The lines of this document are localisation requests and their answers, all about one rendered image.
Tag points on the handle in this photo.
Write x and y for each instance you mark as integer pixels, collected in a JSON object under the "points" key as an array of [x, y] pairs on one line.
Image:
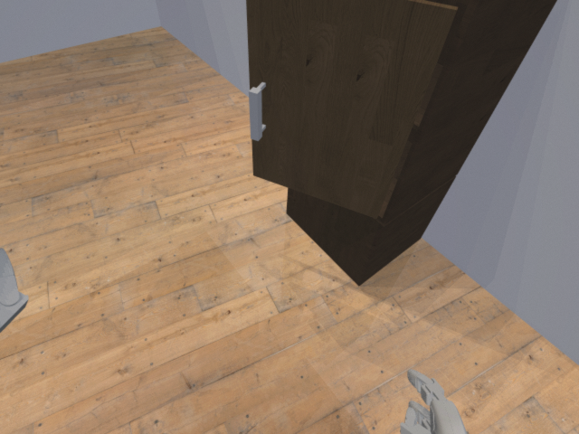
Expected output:
{"points": [[256, 112]]}

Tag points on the robot left hand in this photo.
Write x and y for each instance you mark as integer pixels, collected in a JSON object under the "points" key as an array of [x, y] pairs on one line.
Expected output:
{"points": [[12, 302]]}

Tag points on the robot right hand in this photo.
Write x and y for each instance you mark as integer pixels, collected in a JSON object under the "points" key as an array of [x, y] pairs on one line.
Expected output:
{"points": [[443, 417]]}

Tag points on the cupboard door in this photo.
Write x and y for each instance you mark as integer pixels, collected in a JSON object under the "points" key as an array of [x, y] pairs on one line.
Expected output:
{"points": [[344, 83]]}

